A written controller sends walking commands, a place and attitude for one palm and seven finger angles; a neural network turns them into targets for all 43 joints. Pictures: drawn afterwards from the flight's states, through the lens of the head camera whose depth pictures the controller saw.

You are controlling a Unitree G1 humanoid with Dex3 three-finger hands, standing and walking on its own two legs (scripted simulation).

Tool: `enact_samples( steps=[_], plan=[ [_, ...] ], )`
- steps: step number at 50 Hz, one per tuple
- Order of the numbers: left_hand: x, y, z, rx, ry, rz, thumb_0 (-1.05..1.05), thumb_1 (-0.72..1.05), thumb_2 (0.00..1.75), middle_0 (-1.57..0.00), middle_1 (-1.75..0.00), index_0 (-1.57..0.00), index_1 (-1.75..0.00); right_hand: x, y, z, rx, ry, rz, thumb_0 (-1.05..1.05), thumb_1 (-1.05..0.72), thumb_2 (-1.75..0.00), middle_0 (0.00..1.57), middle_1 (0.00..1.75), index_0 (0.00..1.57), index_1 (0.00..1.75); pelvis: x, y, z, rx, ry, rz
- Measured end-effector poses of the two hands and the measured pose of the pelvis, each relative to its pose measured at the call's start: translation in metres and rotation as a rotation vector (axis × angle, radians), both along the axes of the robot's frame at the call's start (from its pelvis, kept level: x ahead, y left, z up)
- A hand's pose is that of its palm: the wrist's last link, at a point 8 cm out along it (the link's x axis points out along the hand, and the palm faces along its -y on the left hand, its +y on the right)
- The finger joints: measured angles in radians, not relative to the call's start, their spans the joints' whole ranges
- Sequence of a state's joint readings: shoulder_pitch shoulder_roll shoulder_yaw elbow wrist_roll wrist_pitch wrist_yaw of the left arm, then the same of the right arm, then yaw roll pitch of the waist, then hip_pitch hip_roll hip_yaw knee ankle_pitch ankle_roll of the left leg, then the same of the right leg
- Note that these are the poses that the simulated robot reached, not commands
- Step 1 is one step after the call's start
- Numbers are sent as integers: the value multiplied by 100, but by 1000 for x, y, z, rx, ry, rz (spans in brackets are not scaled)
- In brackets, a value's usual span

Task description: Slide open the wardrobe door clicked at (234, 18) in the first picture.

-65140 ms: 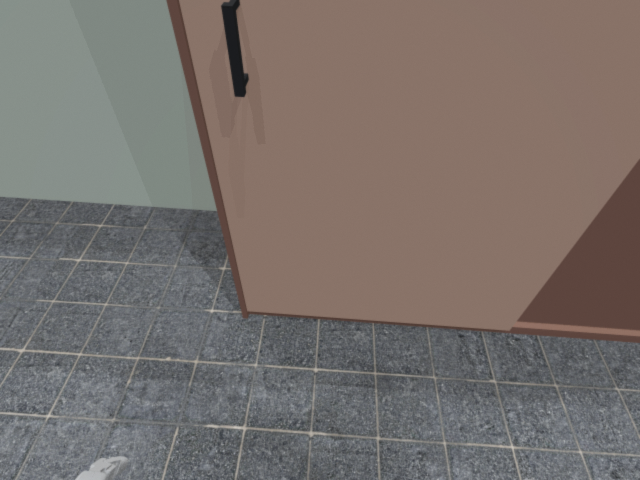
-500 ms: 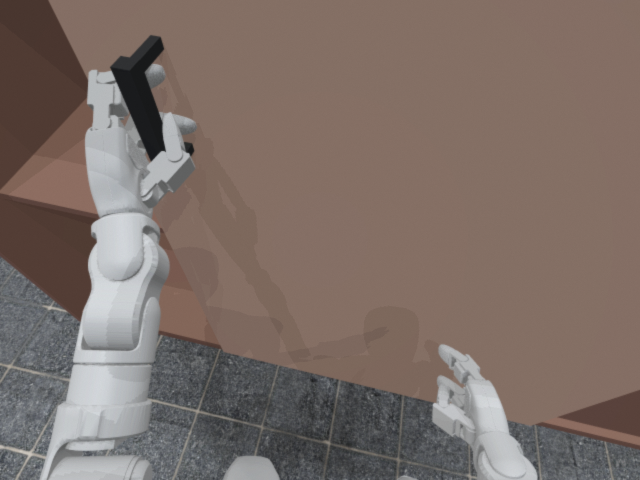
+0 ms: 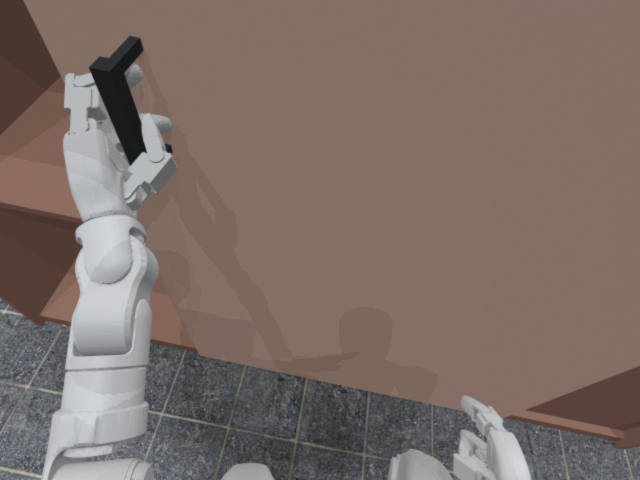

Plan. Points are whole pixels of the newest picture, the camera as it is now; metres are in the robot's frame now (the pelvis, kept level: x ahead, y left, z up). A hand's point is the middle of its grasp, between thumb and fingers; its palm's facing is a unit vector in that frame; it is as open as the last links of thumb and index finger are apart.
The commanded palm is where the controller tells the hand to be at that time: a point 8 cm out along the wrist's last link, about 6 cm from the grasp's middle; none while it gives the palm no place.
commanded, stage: step sideways, sliding the door along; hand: left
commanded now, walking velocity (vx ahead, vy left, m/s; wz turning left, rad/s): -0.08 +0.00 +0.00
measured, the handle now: (140, 121) +0.39 +0.28 +0.19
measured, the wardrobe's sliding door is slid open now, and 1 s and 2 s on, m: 0.52 0.52 0.52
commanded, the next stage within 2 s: none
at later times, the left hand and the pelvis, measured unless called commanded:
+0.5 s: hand (166, 160) +0.35 +0.24 +0.18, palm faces +0.45 -0.89 +0.02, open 6.8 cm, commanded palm +0.31 +0.17 +0.16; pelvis +0.03 +0.03 -0.01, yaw +3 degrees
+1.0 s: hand (149, 164) +0.34 +0.25 +0.18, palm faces +0.12 -0.99 -0.03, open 6.5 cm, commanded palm +0.32 +0.25 +0.16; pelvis +0.08 +0.11 -0.01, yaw +5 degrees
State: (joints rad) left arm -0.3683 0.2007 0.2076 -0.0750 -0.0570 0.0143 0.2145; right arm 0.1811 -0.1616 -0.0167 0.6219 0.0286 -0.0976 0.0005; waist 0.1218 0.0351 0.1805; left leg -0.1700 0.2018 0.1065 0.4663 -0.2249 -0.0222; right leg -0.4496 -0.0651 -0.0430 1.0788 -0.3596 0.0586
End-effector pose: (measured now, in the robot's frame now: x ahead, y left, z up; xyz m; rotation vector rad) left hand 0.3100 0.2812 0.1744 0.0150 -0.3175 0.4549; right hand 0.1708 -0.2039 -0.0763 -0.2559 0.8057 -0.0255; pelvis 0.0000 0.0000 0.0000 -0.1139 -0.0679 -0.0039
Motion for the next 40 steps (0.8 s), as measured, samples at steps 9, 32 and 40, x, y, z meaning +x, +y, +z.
enact_samples(
  steps=[9, 32, 40],
  plan=[
    [0, -8, 3, 57, 52, 128, -2, 81, 88, -28, -140, -7, -125, 48, 5, -9, 96, -134, 103, 1, -90, -90, 21, 30, 20, 30, 13, -29, -10, 70, 24, 3],
    [-3, 3, -1, -7, -26, -56, 1, 82, 85, -36, -140, -10, -111, 92, 96, 10, 62, -117, 198, 1, -90, -90, 20, 30, 20, 30, 46, 52, -3, 27, 42, 56],
    [1, 12, -3, -4, -49, -181, 0, 81, 85, -37, -140, -10, -116, 127, 154, 18, 110, -169, 237, 1, -90, -90, 21, 30, 20, 30, 66, 86, -5, 33, 42, 22]
  ],
)
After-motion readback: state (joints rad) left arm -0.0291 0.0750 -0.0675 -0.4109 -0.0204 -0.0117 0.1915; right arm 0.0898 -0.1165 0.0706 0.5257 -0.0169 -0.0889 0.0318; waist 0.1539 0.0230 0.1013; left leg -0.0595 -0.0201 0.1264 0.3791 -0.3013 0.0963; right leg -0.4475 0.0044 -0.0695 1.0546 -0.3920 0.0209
